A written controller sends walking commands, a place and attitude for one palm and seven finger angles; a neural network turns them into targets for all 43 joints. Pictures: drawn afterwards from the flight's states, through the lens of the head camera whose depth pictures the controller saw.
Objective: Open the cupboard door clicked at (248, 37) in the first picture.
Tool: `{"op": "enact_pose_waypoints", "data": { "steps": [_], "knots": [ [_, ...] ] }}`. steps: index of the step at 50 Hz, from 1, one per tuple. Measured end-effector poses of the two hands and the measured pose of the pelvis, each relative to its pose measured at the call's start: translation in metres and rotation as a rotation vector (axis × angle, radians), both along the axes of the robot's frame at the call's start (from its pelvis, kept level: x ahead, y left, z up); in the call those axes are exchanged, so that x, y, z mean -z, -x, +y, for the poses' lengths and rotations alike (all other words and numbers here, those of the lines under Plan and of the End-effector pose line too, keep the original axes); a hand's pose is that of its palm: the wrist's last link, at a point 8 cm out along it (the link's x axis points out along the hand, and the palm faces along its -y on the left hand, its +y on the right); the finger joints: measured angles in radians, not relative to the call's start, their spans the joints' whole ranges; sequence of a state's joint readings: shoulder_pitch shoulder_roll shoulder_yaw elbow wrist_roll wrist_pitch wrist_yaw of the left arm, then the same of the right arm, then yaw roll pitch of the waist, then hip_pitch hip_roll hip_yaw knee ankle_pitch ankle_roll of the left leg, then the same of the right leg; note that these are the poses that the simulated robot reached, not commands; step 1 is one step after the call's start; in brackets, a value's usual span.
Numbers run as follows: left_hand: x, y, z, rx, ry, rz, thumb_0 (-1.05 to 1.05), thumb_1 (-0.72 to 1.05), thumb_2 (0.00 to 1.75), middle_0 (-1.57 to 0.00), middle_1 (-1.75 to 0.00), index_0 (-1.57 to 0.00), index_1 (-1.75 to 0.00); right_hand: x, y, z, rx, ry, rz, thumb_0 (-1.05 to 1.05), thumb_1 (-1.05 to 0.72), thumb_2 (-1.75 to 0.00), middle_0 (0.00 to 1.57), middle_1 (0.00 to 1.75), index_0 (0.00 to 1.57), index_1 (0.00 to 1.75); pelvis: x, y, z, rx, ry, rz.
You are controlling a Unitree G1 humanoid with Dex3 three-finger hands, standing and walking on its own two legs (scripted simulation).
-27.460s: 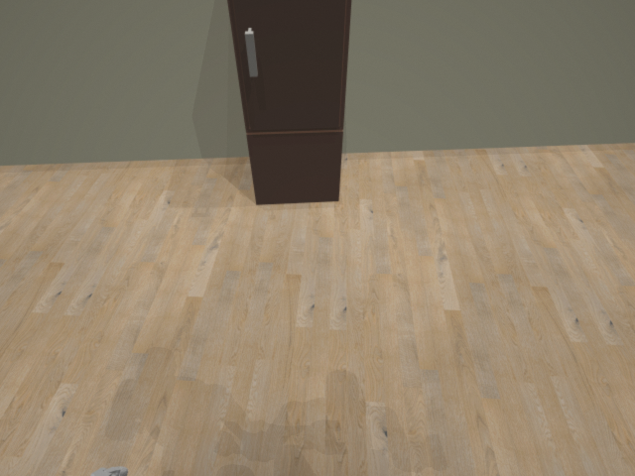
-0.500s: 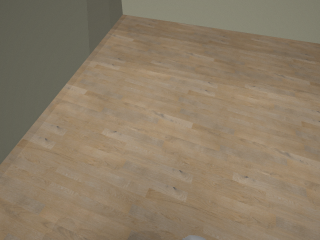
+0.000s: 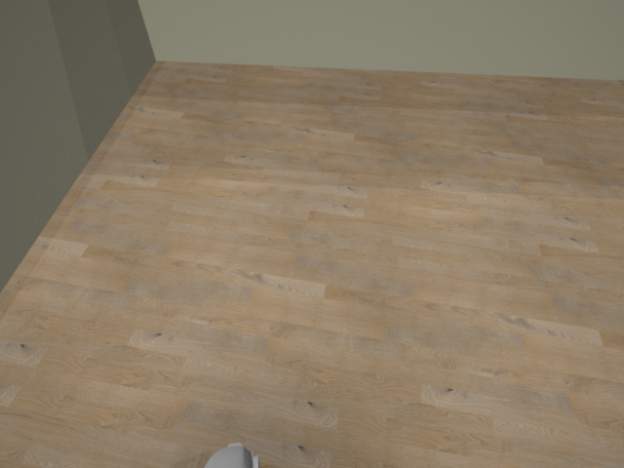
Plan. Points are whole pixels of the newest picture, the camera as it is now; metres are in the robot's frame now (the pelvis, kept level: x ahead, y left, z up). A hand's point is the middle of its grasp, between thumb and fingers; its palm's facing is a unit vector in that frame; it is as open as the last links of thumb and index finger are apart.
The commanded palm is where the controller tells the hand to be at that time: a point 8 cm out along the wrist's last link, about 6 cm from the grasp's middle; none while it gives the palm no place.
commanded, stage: turn to face it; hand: left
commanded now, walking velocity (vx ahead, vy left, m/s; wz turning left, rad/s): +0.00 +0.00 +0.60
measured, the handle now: out of the picture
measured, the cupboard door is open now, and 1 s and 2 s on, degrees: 47 47 47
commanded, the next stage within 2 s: none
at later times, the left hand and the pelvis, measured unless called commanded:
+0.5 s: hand (175, 445) +0.18 +0.21 -0.17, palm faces +0.27 -0.93 -0.26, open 7.4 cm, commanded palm none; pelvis +0.12 -0.01 -0.02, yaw +14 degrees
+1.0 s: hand out of the picture +0.09 +0.19 -0.19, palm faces +0.57 -0.77 -0.27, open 7.4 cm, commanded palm none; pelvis +0.16 -0.03 -0.02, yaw +35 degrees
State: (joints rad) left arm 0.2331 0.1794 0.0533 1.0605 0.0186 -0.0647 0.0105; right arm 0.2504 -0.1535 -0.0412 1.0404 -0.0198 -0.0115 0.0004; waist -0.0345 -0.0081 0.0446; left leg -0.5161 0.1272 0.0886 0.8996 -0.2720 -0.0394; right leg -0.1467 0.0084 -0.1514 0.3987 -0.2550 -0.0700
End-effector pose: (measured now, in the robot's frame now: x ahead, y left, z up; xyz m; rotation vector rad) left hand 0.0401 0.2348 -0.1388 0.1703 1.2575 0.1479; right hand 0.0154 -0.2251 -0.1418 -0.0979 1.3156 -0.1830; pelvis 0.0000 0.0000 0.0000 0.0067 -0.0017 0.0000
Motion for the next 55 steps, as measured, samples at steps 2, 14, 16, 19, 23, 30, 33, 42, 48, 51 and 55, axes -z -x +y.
{"op": "enact_pose_waypoints", "data": {
  "steps": [2, 14, 16, 19, 23, 30, 33, 42, 48, 51, 55],
  "knots": [
    [0.004, -0.001, -0.002, -0.024, 0.019, 0.029, 0.0, 0.94, 0.9, -0.2, -0.3, -0.2, -0.3, -0.002, -0.034, 0.001, -0.022, 0.013, -0.032, 0.0, -0.93, -0.9, 0.2, 0.3, 0.2, 0.3, 0.001, -0.017, 0.003, -0.017, 0.008, -0.004],
    [0.036, -0.045, 0.013, -0.18, 0.054, 0.088, 0.0, 0.91, 0.9, -0.2, -0.3, -0.2, -0.3, 0.009, -0.168, 0.023, -0.202, 0.065, -0.083, 0.0, -0.91, -0.9, 0.2, 0.3, 0.2, 0.3, 0.023, -0.092, 0.024, -0.122, 0.012, 0.003],
    [0.028, -0.063, 0.018, -0.191, 0.036, 0.047, 0.0, 0.91, 0.9, -0.2, -0.29, -0.2, -0.3, 0.008, -0.176, 0.023, -0.223, 0.059, -0.074, 0.0, -0.91, -0.9, 0.2, 0.3, 0.2, 0.3, 0.019, -0.096, 0.021, -0.139, 0.012, 0.012],
    [0.015, -0.088, 0.023, -0.201, 0.002, -0.018, 0.0, 0.91, 0.9, -0.2, -0.29, -0.2, -0.3, 0.007, -0.188, 0.018, -0.249, 0.044, -0.065, 0.0, -0.9, -0.9, 0.2, 0.3, 0.2, 0.3, 0.015, -0.102, 0.014, -0.169, 0.017, 0.024],
    [0.0, -0.114, 0.022, -0.215, -0.047, -0.098, 0.0, 0.91, 0.9, -0.2, -0.29, -0.2, -0.3, 0.01, -0.205, 0.002, -0.276, 0.029, -0.055, 0.0, -0.9, -0.9, 0.2, 0.3, 0.2, 0.3, 0.014, -0.111, -0.003, -0.223, 0.025, 0.031],
    [-0.014, -0.11, 0.003, -0.294, -0.112, -0.139, 0.0, 0.91, 0.9, -0.2, -0.29, -0.2, -0.3, 0.011, -0.256, -0.032, -0.35, 0.037, -0.047, 0.0, -0.9, -0.9, 0.2, 0.3, 0.2, 0.3, 0.013, -0.131, -0.032, -0.328, -0.011, 0.026],
    [-0.016, -0.096, -0.007, -0.336, -0.101, -0.096, 0.0, 0.9, 0.9, -0.2, -0.29, -0.2, -0.3, 0.0, -0.283, -0.035, -0.394, 0.047, -0.064, 0.0, -0.9, -0.9, 0.2, 0.3, 0.2, 0.3, 0.006, -0.14, -0.036, -0.374, -0.032, 0.027],
    [0.013, -0.036, -0.021, -0.51, -0.029, 0.008, 0.0, 0.9, 0.9, -0.2, -0.3, -0.21, -0.3, -0.011, -0.366, 0.012, -0.616, 0.081, -0.149, 0.0, -0.91, -0.9, 0.2, 0.3, 0.2, 0.3, 0.016, -0.155, -0.028, -0.516, -0.026, 0.03],
    [0.021, -0.012, -0.013, -0.608, -0.034, 0.077, 0.0, 0.9, 0.9, -0.2, -0.3, -0.2, -0.3, -0.014, -0.389, 0.042, -0.712, 0.085, -0.208, 0.0, -0.9, -0.9, 0.2, 0.3, 0.2, 0.3, 0.019, -0.161, -0.025, -0.583, -0.002, 0.029],
    [0.011, -0.02, -0.011, -0.639, -0.052, 0.042, 0.0, 0.91, 0.9, -0.2, -0.29, -0.2, -0.3, -0.012, -0.391, 0.045, -0.745, 0.074, -0.179, 0.0, -0.9, -0.9, 0.2, 0.3, 0.2, 0.3, 0.014, -0.167, -0.029, -0.614, 0.006, 0.029],
    [-0.002, -0.038, -0.013, -0.663, -0.089, -0.016, 0.0, 0.91, 0.9, -0.2, -0.29, -0.2, -0.3, -0.003, -0.396, 0.044, -0.774, 0.043, -0.135, 0.0, -0.9, -0.9, 0.2, 0.3, 0.2, 0.3, 0.012, -0.18, -0.039, -0.659, 0.011, 0.029]
  ]
}}
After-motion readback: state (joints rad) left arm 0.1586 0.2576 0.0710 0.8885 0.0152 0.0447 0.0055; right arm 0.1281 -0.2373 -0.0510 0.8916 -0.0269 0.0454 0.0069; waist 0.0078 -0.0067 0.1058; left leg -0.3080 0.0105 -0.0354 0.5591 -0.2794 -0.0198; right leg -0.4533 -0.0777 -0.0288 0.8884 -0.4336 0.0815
